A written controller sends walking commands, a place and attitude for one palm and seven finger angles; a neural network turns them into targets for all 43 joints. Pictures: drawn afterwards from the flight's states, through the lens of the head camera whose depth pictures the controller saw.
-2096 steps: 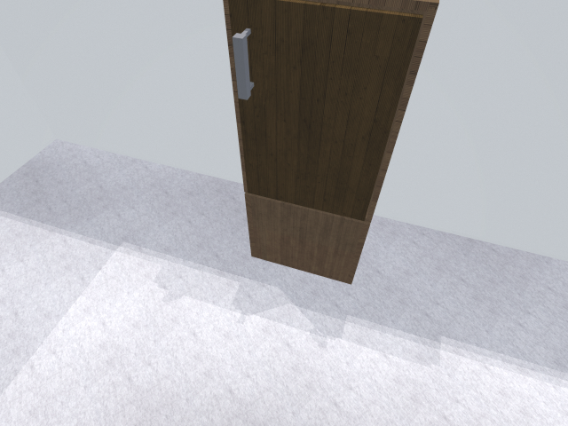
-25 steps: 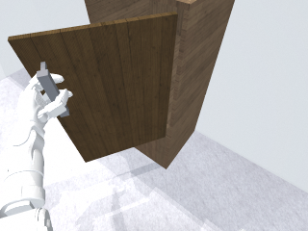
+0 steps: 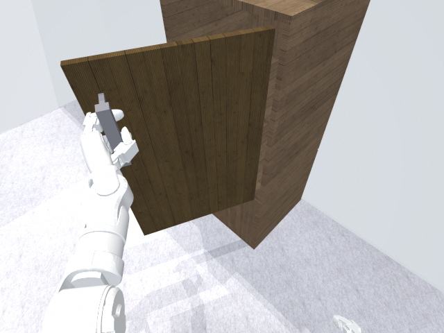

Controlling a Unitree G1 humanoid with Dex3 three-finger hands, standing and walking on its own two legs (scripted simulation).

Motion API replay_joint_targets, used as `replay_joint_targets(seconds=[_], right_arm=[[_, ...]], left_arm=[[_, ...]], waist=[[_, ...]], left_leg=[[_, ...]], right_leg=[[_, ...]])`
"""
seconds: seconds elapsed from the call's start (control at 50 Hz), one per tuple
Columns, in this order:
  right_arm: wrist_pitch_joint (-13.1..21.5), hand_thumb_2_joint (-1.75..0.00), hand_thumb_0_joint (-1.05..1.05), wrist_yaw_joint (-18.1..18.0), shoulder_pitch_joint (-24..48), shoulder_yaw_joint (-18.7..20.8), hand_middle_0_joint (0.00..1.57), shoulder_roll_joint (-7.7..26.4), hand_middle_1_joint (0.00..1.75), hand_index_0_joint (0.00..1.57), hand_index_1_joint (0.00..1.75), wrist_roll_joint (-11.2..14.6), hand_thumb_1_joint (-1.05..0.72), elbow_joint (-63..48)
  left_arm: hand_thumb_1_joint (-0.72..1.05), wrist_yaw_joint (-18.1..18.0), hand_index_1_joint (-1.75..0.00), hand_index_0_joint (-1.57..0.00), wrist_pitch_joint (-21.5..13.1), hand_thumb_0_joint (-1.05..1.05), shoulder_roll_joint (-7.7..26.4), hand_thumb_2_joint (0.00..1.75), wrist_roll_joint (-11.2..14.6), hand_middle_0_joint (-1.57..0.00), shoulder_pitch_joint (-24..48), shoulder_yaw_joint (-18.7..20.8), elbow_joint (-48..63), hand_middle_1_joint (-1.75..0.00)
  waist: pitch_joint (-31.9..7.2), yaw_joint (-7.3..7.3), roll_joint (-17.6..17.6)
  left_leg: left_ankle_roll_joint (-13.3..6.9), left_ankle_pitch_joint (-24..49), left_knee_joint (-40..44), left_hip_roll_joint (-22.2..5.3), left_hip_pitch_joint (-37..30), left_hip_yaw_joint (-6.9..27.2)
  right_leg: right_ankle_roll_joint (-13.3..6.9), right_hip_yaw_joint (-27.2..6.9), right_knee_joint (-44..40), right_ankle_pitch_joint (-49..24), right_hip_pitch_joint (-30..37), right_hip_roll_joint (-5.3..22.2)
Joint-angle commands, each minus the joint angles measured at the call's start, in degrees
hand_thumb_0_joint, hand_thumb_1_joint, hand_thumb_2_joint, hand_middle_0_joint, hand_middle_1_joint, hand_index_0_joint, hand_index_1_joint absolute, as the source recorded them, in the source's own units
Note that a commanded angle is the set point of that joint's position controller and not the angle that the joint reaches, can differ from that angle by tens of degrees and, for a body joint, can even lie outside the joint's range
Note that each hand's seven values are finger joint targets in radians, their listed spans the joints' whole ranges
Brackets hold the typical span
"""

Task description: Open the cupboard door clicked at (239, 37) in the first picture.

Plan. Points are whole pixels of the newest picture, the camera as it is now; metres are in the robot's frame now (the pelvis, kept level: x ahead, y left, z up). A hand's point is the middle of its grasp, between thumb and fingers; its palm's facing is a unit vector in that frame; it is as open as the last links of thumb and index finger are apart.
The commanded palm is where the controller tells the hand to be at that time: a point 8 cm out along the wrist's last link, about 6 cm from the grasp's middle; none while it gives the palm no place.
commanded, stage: pull the door open along its arc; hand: left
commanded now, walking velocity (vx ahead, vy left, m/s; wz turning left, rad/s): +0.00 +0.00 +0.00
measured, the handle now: (113, 130) +0.46 +0.23 +0.13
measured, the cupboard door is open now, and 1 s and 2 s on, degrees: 65 85 87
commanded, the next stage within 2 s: open thumb and fingers to let go in 0.50 s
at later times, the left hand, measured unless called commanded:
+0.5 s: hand (159, 185) +0.32 +0.11 +0.14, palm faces +0.32 -0.94 +0.06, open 6.2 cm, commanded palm +0.26 +0.15 +0.13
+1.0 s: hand (160, 182) +0.33 +0.11 +0.14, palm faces +0.37 -0.93 +0.01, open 10.1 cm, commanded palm +0.28 +0.16 +0.13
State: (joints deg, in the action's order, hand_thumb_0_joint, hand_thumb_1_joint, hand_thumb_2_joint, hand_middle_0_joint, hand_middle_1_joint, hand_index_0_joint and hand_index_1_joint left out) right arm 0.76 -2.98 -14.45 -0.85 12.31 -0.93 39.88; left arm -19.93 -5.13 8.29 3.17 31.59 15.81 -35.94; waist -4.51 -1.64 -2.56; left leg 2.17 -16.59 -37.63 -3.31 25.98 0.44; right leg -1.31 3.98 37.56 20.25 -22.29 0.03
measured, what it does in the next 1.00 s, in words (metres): stands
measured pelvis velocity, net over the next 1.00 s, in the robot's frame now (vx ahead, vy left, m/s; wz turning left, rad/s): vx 0.02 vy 0.01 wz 0.01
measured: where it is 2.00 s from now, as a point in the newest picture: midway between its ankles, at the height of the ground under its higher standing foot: outside the picture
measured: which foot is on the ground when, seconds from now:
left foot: down 0.00-1.00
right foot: down 0.00-1.00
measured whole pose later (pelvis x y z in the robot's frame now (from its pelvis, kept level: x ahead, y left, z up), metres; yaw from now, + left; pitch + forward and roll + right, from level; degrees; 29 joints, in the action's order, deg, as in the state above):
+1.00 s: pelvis +0.02 +0.01 +0.01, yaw +0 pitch -2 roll +0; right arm -5.8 -2.1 -9.5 -2.4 9.3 -2.3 37.0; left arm -26.8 9.4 -3.9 -0.1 2.0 -7.0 4.2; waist -1.4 1.9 -2.7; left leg 1.5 -16.4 -31.9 -2.0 13.4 0.0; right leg -0.3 3.8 31.1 19.8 -9.3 1.2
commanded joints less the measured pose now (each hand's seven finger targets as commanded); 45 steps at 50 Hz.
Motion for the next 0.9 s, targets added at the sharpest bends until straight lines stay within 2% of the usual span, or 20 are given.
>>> replay_joint_targets(seconds=[0.0,0.04,0.06,0.18,0.22,0.26,0.3,0.36,0.4,0.44,0.46,0.52,0.56,0.58,0.6,0.64,0.66,0.74,0.82,0.88], right_arm=[[2.7,-0.9,0.0,-0.5,1.6,3.1,0.2,6.9,0.3,0.2,0.3,0.5,-0.9,-7.1],[2.9,-0.9,0.0,-0.3,1.6,3.4,0.2,7.1,0.3,0.2,0.3,0.7,-0.9,-7.3],[3.1,-0.9,0.0,-0.2,1.5,3.6,0.2,7.3,0.3,0.2,0.3,0.8,-0.9,-7.5],[4.4,-0.9,0.0,0.6,4.0,3.9,0.2,6.9,0.3,0.2,0.3,1.1,-0.9,-9.5],[4.6,-0.9,0.0,0.6,5.3,3.7,0.2,6.7,0.3,0.2,0.3,0.9,-0.9,-10.2],[4.7,-0.9,0.0,0.5,6.8,3.5,0.2,6.5,0.3,0.2,0.3,0.8,-0.9,-10.8],[4.6,-0.9,0.0,0.6,8.6,3.0,0.2,5.8,0.3,0.2,0.3,0.6,-0.9,-12.0],[3.8,-0.9,0.0,0.6,10.3,2.5,0.2,4.9,0.3,0.2,0.3,0.0,-0.9,-13.0],[3.0,-0.9,0.0,0.8,11.8,2.0,0.2,4.1,0.3,0.2,0.3,-0.1,-0.9,-14.0],[2.1,-0.9,0.0,1.3,12.5,1.7,0.2,3.4,0.3,0.2,0.3,-0.6,-0.9,-14.5],[1.7,-0.9,0.0,1.6,12.9,1.6,0.2,3.2,0.3,0.2,0.3,-0.9,-0.9,-14.5],[-0.1,-0.9,0.0,2.2,13.6,1.4,0.2,2.6,0.3,0.2,0.3,-1.5,-0.9,-14.4],[-1.4,-0.9,0.0,2.1,13.9,1.2,0.2,2.5,0.3,0.2,0.3,-1.8,-0.9,-13.4],[-2.1,-0.9,0.0,1.6,14.4,0.9,0.2,2.6,0.3,0.2,0.3,-1.9,-0.9,-12.9],[-2.6,-0.9,0.0,1.3,14.9,0.9,0.2,2.0,0.3,0.2,0.3,-1.8,-0.9,-13.0],[-3.4,-0.9,0.0,1.1,15.5,0.5,0.2,1.6,0.3,0.2,0.3,-1.6,-0.9,-12.8],[-3.6,-0.9,0.0,1.0,15.2,0.6,0.2,1.5,0.3,0.2,0.3,-1.6,-0.9,-12.7],[-4.1,-0.9,0.0,0.9,14.8,0.5,0.2,1.5,0.3,0.2,0.3,-1.6,-0.9,-12.8],[-4.1,-0.9,0.0,0.7,15.0,0.5,0.2,1.8,0.3,0.2,0.3,-1.4,-0.9,-13.1],[-3.8,-0.9,0.0,0.5,15.1,0.4,0.2,1.8,0.3,0.2,0.3,-1.4,-0.9,-13.3]], left_arm=[[0.9,1.9,-1.35,-0.4,-7.4,0.0,10.5,0.9,0.0,-0.4,21.6,0.6,16.2,-1.35],[0.9,2.2,-1.35,-0.4,-7.3,0.0,9.6,0.9,0.8,-0.4,17.3,0.5,17.3,-1.35],[0.9,2.3,-1.35,-0.4,-7.5,0.0,9.9,0.9,1.0,-0.4,15.1,1.0,18.1,-1.35],[0.9,1.4,-1.35,-0.4,-5.6,0.0,3.6,0.9,2.0,-0.4,2.1,-3.8,29.8,-1.35],[0.9,0.7,-1.35,-0.4,-4.2,0.0,2.1,0.9,1.9,-0.4,-2.1,-5.2,34.1,-1.35],[0.9,-0.1,-1.35,-0.4,-2.6,0.0,1.6,0.9,1.5,-0.4,-7.2,-6.1,37.1,-1.35],[0.9,-1.0,-1.35,-0.4,-0.8,0.0,-1.0,0.9,1.2,-0.4,-12.0,-8.3,42.9,-1.35],[0.9,-2.6,-1.35,-0.4,2.3,0.0,-2.8,0.9,0.2,-0.4,-19.9,-10.3,48.8,-1.35],[0.9,-3.7,-1.35,-0.4,4.4,0.0,-5.8,0.9,-0.4,-0.4,-24.1,-13.3,54.2,-1.35],[0.9,-5.5,-1.35,-0.4,6.3,0.0,-9.3,0.9,-2.1,-0.4,-24.4,-17.8,58.7,-1.35],[0.9,-6.5,-1.35,-0.4,7.3,0.0,-11.3,0.9,-3.1,-0.4,-25.5,-20.5,58.6,-1.35],[0.9,-9.2,-1.35,-0.4,9.9,0.0,-14.4,0.9,-6.2,-0.4,-23.7,-25.0,59.3,-1.35],[0.9,-10.9,-1.35,-0.4,11.1,0.0,-13.7,0.9,-8.6,-0.4,-18.8,-25.3,57.7,-1.35],[0.9,-11.6,-1.35,-0.4,11.3,0.0,-12.1,0.9,-9.0,-0.4,-12.3,-23.9,56.6,-1.35],[0.83,-11.6,-1.34,-0.4,11.8,0.0,-12.9,0.87,-8.6,-0.4,-13.7,-23.7,55.2,-1.34],[0.69,-10.8,-1.33,-0.38,12.0,0.0,-14.8,0.81,-7.5,-0.38,-12.5,-25.0,54.2,-1.33],[0.62,-10.2,-1.32,-0.38,11.9,0.0,-15.4,0.78,-6.9,-0.38,-13.1,-25.6,53.5,-1.32],[0.34,-8.1,-1.29,-0.36,11.7,0.0,-15.9,0.66,-6.6,-0.36,-12.4,-26.1,52.8,-1.29],[0.06,-6.9,-1.26,-0.34,11.6,0.0,-14.3,0.54,-5.6,-0.34,-12.0,-24.8,52.8,-1.26],[-0.15,-6.6,-1.24,-0.32,11.4,0.0,-13.5,0.45,-4.5,-0.32,-14.7,-23.3,52.5,-1.24]], waist=[[-17.4,0.83,3.2],[-17.1,1.59,3.5],[-16.9,1.88,5.6],[-14.3,3.57,3.7],[-12.9,4.03,3.6],[-10.8,4.2,5.9],[-10.2,4.93,3.8],[-8.3,5.17,6.5],[-6.9,5.07,4.8],[-6.3,4.24,4.0],[-4.7,3.74,5.5],[-4.6,2.92,5.5],[-3.7,2.2,6.9],[-4.1,1.76,6.1],[-4.8,2.86,4.8],[-5.5,2.64,4.1],[-6.0,2.72,5.9],[-7.8,2.94,4.2],[-7.1,2.98,5.1],[-7.4,3.83,6.0]], left_leg=[[-3.4,11.0,3.4,3.6,-9.0,-2.3],[-3.4,11.3,4.0,3.7,-8.9,-2.7],[-3.5,11.1,4.3,3.5,-8.8,-2.6],[-3.5,11.5,6.4,3.4,-11.1,-3.9],[-3.4,11.3,7.1,3.4,-11.9,-4.1],[-3.4,10.9,7.6,2.9,-12.6,-4.0],[-3.2,11.0,8.5,3.0,-13.9,-4.1],[-3.1,12.4,8.7,2.7,-15.7,-3.9],[-2.8,13.3,9.0,2.7,-16.8,-3.8],[-2.6,14.7,8.6,2.6,-17.9,-3.3],[-2.8,14.7,7.9,2.5,-17.9,-2.8],[-2.6,15.7,7.1,2.6,-18.7,-2.0],[-2.7,15.5,6.6,2.5,-19.2,-1.3],[-2.7,14.7,6.6,3.0,-19.3,-1.2],[-2.6,14.8,6.5,3.2,-19.5,-1.3],[-2.5,15.7,6.8,3.3,-20.3,-1.2],[-2.5,16.2,6.8,3.2,-20.2,-0.9],[-2.4,18.6,7.1,3.0,-20.8,-0.7],[-2.4,18.0,7.2,2.9,-20.1,-0.8],[-2.4,17.7,7.7,3.0,-19.4,-0.9]], right_leg=[[0.9,-2.6,-6.3,-20.8,7.5,-0.5],[0.9,-2.4,-6.6,-21.1,8.3,-0.7],[1.0,-2.3,-7.0,-20.5,9.0,-0.8],[0.9,-2.0,-8.6,-19.2,9.9,-0.7],[0.9,-2.0,-9.3,-18.0,10.1,-0.6],[0.9,-1.8,-10.5,-16.0,10.2,-0.5],[0.8,-1.6,-10.6,-15.6,10.5,-0.3],[0.9,-1.3,-11.9,-16.0,11.8,-0.2],[0.7,-0.8,-11.6,-17.2,11.9,-0.2],[0.5,-0.2,-11.0,-18.9,11.5,-0.1],[0.4,0.0,-11.4,-18.8,10.9,-0.2],[0.1,0.1,-10.8,-19.7,10.1,0.1],[-0.1,-0.1,-11.3,-18.7,9.1,0.1],[-0.1,-0.6,-11.3,-17.9,8.5,0.4],[-0.4,-0.6,-11.3,-17.8,9.4,0.4],[-0.6,-0.3,-11.2,-18.9,9.8,0.4],[-0.5,-0.2,-11.2,-19.7,10.4,0.4],[-0.7,-0.1,-10.0,-22.7,11.5,0.3],[-0.5,-0.1,-10.6,-22.6,11.7,0.4],[-0.4,-0.2,-10.9,-22.5,12.9,0.6]])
